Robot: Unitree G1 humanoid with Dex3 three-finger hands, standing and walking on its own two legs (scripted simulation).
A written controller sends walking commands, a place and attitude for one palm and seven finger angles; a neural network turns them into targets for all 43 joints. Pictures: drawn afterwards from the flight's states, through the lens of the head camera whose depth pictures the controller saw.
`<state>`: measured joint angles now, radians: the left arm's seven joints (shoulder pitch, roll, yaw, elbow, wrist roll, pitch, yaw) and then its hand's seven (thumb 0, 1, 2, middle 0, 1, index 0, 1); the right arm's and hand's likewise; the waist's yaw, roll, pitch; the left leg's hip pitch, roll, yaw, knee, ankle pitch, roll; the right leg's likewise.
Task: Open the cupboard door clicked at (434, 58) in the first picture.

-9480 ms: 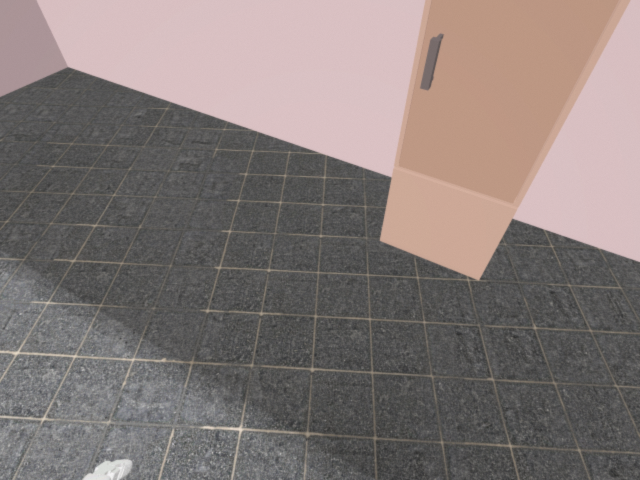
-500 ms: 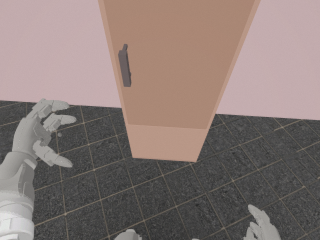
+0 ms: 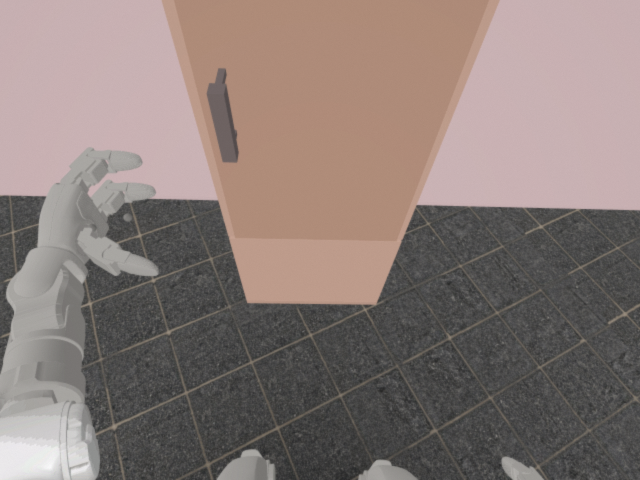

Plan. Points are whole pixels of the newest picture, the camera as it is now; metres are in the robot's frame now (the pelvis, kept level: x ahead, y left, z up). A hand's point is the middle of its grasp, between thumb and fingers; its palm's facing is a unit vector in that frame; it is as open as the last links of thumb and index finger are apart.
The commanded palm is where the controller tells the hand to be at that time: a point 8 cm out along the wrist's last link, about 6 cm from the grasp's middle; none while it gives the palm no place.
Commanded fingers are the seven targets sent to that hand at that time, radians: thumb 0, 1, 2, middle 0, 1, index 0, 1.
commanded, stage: move the hooked fingers beside the handle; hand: left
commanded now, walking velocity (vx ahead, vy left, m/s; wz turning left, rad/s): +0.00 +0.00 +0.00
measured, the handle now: (226, 116) +0.60 +0.15 +0.07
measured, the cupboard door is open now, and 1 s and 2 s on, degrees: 0 0 0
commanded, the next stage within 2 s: none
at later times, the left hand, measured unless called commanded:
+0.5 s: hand (149, 172) +0.48 +0.23 +0.07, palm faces -0.01 -1.00 +0.00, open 14.0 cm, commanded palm +0.47 +0.28 +0.08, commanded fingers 0.00 -0.50 0.30 -0.30 -1.20 -0.30 -1.20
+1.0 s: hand (175, 129) +0.55 +0.21 +0.08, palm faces -0.01 -1.00 -0.01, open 14.0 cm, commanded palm +0.53 +0.25 +0.07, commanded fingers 0.00 -0.50 0.30 -0.30 -1.20 -0.30 -1.20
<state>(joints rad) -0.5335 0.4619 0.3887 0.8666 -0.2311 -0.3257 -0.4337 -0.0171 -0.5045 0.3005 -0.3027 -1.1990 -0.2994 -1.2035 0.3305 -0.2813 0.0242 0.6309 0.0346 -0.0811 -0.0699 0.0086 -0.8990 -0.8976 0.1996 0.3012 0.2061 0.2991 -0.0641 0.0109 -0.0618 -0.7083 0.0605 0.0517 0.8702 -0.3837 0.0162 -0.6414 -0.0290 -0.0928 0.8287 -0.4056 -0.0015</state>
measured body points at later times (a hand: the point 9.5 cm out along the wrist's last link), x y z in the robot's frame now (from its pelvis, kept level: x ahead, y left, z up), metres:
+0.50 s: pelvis +0.00 +0.00 -0.01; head +0.11 +0.02 +0.43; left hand +0.48 +0.29 +0.08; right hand +0.02 -0.27 -0.12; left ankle +0.02 +0.11 -0.70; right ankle +0.00 -0.12 -0.70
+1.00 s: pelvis +0.01 +0.01 -0.02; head +0.15 +0.02 +0.41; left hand +0.55 +0.27 +0.09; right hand -0.05 -0.25 -0.12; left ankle +0.02 +0.11 -0.70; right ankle +0.00 -0.12 -0.70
